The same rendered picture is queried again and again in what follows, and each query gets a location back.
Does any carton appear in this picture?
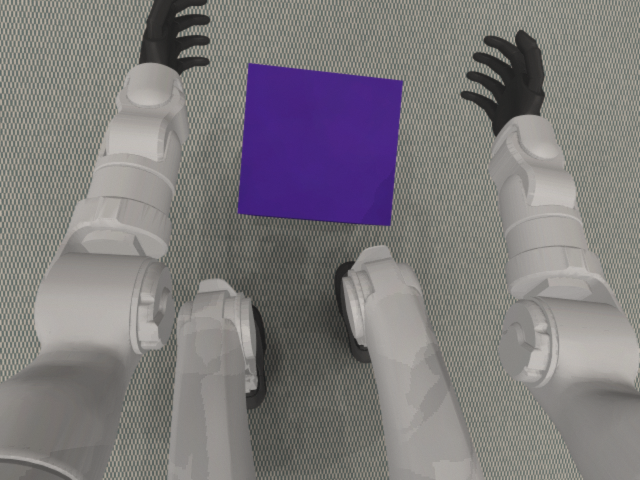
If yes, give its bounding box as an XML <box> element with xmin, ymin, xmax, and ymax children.
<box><xmin>238</xmin><ymin>63</ymin><xmax>403</xmax><ymax>226</ymax></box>

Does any left robot upper arm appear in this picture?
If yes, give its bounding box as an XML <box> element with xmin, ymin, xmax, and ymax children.
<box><xmin>0</xmin><ymin>252</ymin><xmax>175</xmax><ymax>480</ymax></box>

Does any robot right hand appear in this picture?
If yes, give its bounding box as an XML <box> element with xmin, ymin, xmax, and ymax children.
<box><xmin>460</xmin><ymin>30</ymin><xmax>545</xmax><ymax>137</ymax></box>

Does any robot right forearm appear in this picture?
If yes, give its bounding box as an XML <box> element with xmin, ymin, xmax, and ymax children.
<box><xmin>488</xmin><ymin>115</ymin><xmax>640</xmax><ymax>378</ymax></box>

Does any left robot foot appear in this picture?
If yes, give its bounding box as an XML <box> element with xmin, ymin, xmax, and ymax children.
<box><xmin>246</xmin><ymin>305</ymin><xmax>266</xmax><ymax>409</ymax></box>

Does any right robot upper arm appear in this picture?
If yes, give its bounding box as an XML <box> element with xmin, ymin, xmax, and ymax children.
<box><xmin>498</xmin><ymin>296</ymin><xmax>640</xmax><ymax>480</ymax></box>

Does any robot left hand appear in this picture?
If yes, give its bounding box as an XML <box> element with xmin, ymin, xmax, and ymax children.
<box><xmin>139</xmin><ymin>0</ymin><xmax>210</xmax><ymax>76</ymax></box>

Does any right robot shin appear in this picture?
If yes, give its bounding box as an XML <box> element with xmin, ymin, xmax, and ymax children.
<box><xmin>351</xmin><ymin>245</ymin><xmax>424</xmax><ymax>347</ymax></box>

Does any robot left forearm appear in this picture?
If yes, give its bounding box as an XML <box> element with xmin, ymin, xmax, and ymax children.
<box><xmin>34</xmin><ymin>63</ymin><xmax>190</xmax><ymax>343</ymax></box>

